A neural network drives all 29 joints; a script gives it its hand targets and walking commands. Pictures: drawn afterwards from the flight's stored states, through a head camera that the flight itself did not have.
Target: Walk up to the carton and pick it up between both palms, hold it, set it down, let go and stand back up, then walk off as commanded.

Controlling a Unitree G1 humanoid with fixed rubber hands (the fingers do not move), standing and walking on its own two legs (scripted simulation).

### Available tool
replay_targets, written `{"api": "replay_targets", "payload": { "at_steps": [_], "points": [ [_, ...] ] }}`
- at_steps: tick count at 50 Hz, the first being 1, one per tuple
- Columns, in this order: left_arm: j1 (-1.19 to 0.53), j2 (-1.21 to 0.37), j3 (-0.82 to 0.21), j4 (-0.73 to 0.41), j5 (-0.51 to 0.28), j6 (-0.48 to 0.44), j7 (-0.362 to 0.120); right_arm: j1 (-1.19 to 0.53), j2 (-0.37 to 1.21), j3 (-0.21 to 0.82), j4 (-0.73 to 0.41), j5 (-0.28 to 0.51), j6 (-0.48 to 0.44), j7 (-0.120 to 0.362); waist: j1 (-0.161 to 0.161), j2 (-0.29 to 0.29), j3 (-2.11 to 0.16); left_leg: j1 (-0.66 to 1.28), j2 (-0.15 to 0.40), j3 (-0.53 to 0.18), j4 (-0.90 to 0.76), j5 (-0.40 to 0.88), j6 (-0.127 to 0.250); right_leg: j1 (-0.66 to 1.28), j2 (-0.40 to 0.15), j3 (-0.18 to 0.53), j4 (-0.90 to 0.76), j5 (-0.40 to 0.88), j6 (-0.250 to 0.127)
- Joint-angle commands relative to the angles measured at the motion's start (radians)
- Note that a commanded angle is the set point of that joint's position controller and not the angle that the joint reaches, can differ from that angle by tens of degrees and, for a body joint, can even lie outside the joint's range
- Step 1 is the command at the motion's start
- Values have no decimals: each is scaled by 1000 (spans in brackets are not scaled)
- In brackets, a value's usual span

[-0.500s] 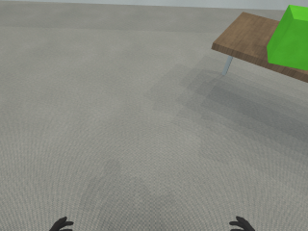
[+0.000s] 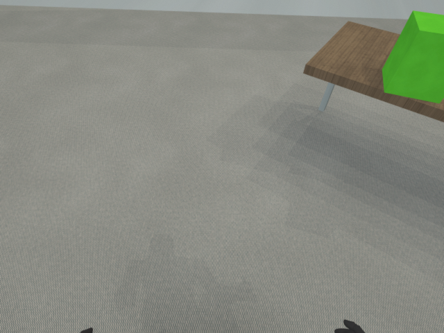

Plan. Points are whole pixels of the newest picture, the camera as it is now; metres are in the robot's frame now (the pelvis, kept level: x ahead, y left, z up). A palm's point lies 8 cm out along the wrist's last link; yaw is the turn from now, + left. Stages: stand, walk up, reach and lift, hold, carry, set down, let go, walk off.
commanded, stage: stand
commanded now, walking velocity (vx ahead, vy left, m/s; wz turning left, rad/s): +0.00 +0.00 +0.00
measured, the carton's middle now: (426, 57) +1.08 -0.85 -0.03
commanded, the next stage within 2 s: walk up in 1.70 s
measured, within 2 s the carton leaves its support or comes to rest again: neither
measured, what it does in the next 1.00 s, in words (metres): stands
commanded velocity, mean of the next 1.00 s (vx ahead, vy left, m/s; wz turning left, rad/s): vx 0.00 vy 0.00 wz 0.00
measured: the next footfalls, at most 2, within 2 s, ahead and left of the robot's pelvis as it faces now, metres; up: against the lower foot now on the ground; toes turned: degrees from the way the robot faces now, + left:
none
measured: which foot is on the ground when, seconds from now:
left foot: down 0.00-1.00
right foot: down 0.00-1.00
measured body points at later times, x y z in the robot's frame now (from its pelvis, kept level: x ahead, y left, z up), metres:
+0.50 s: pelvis -0.01 +0.01 +0.01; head +0.00 +0.01 +0.46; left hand +0.07 +0.27 -0.13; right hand +0.09 -0.27 -0.12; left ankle +0.01 +0.12 -0.72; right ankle +0.01 -0.12 -0.72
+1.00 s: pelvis -0.01 +0.01 +0.02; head +0.00 +0.01 +0.46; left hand +0.06 +0.27 -0.12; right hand +0.08 -0.28 -0.12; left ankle +0.01 +0.12 -0.72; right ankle +0.01 -0.12 -0.72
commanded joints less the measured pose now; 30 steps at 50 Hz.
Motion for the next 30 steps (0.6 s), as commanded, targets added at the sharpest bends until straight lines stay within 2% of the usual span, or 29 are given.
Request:
{"api": "replay_targets", "payload": {
  "at_steps": [1,16,30],
  "points": [
    [-67,250,61,-9,-4,-48,8,-60,-228,-58,-48,-18,-50,-8,-4,23,-73,18,102,-140,-199,150,77,61,-86,105,-179,141,-68],
    [-61,241,53,62,-9,-42,6,-77,-239,-51,26,-16,-53,-10,0,51,-80,28,120,-165,-265,150,74,102,-81,90,-199,145,-59],
    [-69,237,47,104,-10,-40,4,-90,-232,-45,73,-12,-50,-10,0,50,-66,50,120,-166,-324,116,58,120,-89,92,-259,142,-51]
  ]
}}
